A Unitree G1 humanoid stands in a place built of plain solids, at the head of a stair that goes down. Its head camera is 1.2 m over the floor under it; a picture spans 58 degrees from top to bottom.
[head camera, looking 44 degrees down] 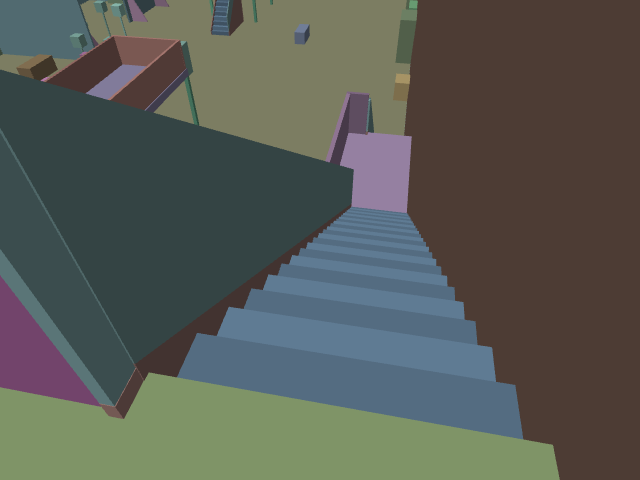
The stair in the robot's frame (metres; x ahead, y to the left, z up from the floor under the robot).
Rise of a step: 0.20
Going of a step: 0.28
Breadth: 1.17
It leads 11 degrees to the right of straight ahead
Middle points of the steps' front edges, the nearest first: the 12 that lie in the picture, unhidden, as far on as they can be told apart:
0.56 -0.05 0.00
0.83 -0.10 -0.20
1.11 -0.15 -0.39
1.38 -0.21 -0.59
1.66 -0.26 -0.79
1.93 -0.31 -0.99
2.20 -0.36 -1.19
2.48 -0.41 -1.39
2.75 -0.46 -1.58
3.02 -0.51 -1.78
3.30 -0.56 -1.98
3.57 -0.61 -2.18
